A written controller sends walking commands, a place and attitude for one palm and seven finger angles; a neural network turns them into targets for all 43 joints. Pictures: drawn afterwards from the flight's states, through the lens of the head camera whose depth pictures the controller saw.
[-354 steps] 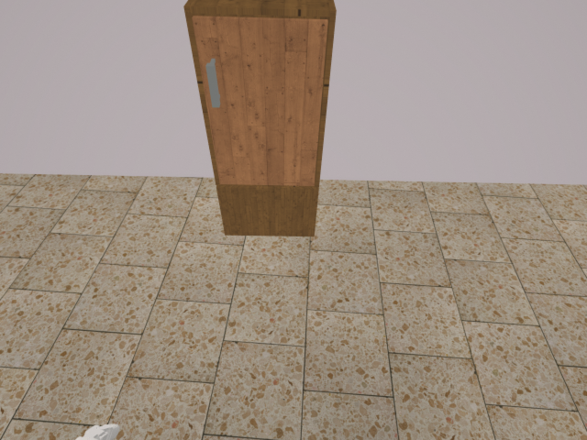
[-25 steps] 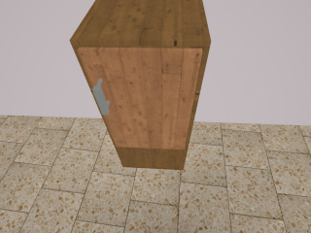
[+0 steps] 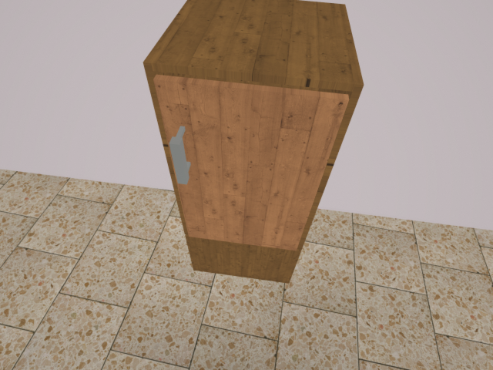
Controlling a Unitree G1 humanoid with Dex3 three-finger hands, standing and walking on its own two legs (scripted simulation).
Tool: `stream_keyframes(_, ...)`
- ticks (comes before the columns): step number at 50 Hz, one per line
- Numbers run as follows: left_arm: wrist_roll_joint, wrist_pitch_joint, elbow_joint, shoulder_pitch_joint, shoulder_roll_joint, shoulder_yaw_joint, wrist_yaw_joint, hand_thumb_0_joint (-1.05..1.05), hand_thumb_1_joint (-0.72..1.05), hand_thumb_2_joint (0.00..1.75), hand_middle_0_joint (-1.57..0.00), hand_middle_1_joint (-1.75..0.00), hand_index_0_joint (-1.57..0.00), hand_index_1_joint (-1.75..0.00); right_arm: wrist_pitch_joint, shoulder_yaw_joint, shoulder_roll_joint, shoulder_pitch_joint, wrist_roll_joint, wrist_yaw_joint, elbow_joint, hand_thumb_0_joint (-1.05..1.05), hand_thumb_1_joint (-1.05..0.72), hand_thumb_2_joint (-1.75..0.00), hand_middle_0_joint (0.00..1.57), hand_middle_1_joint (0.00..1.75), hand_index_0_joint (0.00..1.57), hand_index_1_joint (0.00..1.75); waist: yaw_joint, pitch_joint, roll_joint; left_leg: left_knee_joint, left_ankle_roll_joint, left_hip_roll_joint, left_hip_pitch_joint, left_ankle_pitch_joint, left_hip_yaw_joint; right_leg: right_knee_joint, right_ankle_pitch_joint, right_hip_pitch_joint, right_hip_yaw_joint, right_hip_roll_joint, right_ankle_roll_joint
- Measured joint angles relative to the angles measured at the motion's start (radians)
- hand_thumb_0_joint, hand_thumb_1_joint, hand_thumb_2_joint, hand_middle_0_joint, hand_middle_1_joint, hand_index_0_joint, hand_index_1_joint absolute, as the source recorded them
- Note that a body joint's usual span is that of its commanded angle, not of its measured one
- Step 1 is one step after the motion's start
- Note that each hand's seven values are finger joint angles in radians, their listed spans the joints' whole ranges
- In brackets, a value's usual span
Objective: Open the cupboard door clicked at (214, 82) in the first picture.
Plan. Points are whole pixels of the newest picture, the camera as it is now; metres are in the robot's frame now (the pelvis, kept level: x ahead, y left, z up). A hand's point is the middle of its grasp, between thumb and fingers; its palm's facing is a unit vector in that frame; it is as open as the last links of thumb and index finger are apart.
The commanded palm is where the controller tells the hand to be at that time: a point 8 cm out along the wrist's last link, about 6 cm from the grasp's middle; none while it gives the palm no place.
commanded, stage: come to a stop and stand still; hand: left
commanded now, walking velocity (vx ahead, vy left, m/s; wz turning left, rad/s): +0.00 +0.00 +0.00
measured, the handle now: (182, 155) +0.54 +0.20 -0.01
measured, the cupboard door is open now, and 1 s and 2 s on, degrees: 0 0 0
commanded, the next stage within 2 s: look again from close up in 0.44 s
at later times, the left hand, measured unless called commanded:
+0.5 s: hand out of the picture -0.01 +0.14 -0.17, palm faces +0.04 -0.99 -0.15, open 7.3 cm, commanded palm none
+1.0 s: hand out of the picture +0.06 +0.20 -0.16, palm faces -0.01 -0.97 -0.24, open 7.4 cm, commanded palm none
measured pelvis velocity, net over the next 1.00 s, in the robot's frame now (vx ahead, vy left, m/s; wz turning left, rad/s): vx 0.02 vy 0.01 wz -0.02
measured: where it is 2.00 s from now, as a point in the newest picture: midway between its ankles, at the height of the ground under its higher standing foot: outside the picture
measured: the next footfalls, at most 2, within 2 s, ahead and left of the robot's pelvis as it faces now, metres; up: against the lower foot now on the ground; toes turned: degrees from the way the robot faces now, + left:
none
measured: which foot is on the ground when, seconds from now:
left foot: down 0.00-1.00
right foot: down 0.00-1.00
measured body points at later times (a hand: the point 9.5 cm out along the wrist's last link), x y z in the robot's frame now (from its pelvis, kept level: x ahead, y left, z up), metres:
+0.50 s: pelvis +0.00 -0.02 +0.01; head +0.01 -0.01 +0.46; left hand -0.01 +0.19 -0.15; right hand -0.02 -0.24 -0.15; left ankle +0.03 +0.12 -0.73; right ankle -0.03 -0.10 -0.73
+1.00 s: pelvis +0.02 +0.01 +0.00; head +0.03 +0.00 +0.45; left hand +0.06 +0.25 -0.15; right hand +0.01 -0.20 -0.16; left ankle +0.02 +0.11 -0.73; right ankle -0.03 -0.10 -0.73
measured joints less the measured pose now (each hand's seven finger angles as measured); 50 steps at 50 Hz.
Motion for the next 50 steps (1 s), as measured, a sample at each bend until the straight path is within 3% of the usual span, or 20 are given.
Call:
stream_keyframes(4, 0.003, -0.024, 0.013, 0.026, -0.027, -0.016, -0.005, 0.0, 0.91, 0.9, -0.2, -0.3, -0.2, -0.3, 0.004, 0.0, 0.004, -0.017, 0.01, 0.002, 0.002, 0.0, -0.93, -0.9, 0.2, 0.3, 0.2, 0.3, 0.009, -0.01, 0.032, -0.014, -0.008, 0.001, -0.016, 0.022, 0.003, -0.159, 0.123, 0.063, 0.018, 0.002, 0.005)
stream_keyframes(8, 0.002, -0.038, 0.039, 0.069, -0.053, -0.038, -0.008, 0.0, 0.91, 0.9, -0.2, -0.3, -0.2, -0.3, 0.006, -0.006, -0.008, -0.018, 0.015, 0.01, 0.006, -0.01, -0.94, -0.9, 0.2, 0.3, 0.2, 0.3, -0.011, -0.024, 0.066, -0.058, -0.02, 0.014, 0.004, 0.048, -0.008, -0.202, 0.143, 0.084, 0.008, 0.02, -0.004)
stream_keyframes(16, -0.003, -0.045, 0.065, 0.089, -0.053, -0.046, -0.007, 0.01, 0.91, 0.9, -0.2, -0.3, -0.2, -0.3, 0.002, 0.005, -0.01, 0.039, 0.012, 0.012, 0.068, -0.01, -0.94, -0.9, 0.2, 0.3, 0.2, 0.3, -0.017, -0.041, 0.042, -0.091, -0.032, 0.033, 0.035, 0.062, -0.02, -0.259, 0.165, 0.128, -0.003, 0.042, -0.015)
stream_keyframes(27, -0.009, -0.056, 0.083, 0.067, -0.049, -0.043, -0.005, 0.01, 0.91, 0.9, -0.2, -0.3, -0.2, -0.3, -0.004, 0.024, 0.031, 0.121, 0.012, 0.007, 0.14, 0.0, -0.91, -0.9, 0.2, 0.3, 0.19, 0.3, -0.029, -0.028, 0.03, -0.107, -0.04, 0.043, 0.047, 0.063, -0.029, -0.302, 0.178, 0.154, -0.011, 0.055, -0.022)
stream_keyframes(29, -0.003, -0.07, 0.078, 0.073, -0.059, -0.05, 0.009, 0.01, 0.91, 0.9, -0.2, -0.3, -0.2, -0.3, 0.005, 0.024, 0.026, 0.124, 0.015, 0.015, 0.127, 0.0, -0.91, -0.9, 0.2, 0.3, 0.19, 0.3, -0.026, -0.027, 0.054, -0.033, -0.036, 0.055, 0.01, 0.014, -0.045, -0.306, 0.183, 0.143, -0.01, 0.071, -0.019)
stream_keyframes(32, 0.001, -0.077, 0.065, 0.087, -0.071, -0.058, 0.01, 0.01, 0.91, 0.9, -0.2, -0.3, -0.2, -0.3, 0.007, 0.013, 0.01, 0.123, 0.011, 0.024, 0.089, 0.0, -0.91, -0.9, 0.2, 0.3, 0.19, 0.3, -0.053, -0.029, 0.1, 0.04, -0.026, 0.06, -0.02, -0.034, -0.062, -0.28, 0.171, 0.116, -0.013, 0.09, -0.018)
stream_keyframes(35, -0.002, -0.075, 0.064, 0.076, -0.059, -0.052, 0.013, 0.01, 0.91, 0.9, -0.2, -0.3, -0.2, -0.3, -0.011, 0.018, 0.02, 0.13, 0.009, 0.024, 0.07, 0.0, -0.91, -0.9, 0.2, 0.3, 0.19, 0.3, -0.064, -0.03, 0.089, 0.048, -0.015, 0.036, -0.012, -0.055, -0.05, -0.237, 0.141, 0.105, -0.003, 0.064, -0.007)
stream_keyframes(41, -0.006, -0.068, 0.046, 0.043, -0.035, -0.041, 0.016, 0.01, 0.91, 0.9, -0.2, -0.3, -0.2, -0.3, -0.019, 0.032, 0.021, 0.143, 0.007, 0.011, 0.079, 0.01, -0.92, -0.9, 0.2, 0.3, 0.19, 0.3, -0.045, -0.049, 0.085, 0.026, 0.006, 0.004, 0.024, -0.066, -0.026, -0.216, 0.115, 0.118, 0.017, 0.03, 0.015)
stream_keyframes(50, -0.006, -0.062, 0.037, 0.014, -0.016, -0.039, 0.013, 0.0, 0.91, 0.9, -0.2, -0.3, -0.2, -0.3, -0.026, 0.032, 0.002, 0.109, 0.009, 0.009, 0.088, 0.02, -0.93, -0.9, 0.2, 0.3, 0.2, 0.3, -0.039, -0.041, 0.06, -0.024, 0.016, -0.018, 0.062, -0.053, -0.008, -0.229, 0.114, 0.135, 0.034, 0.009, 0.028)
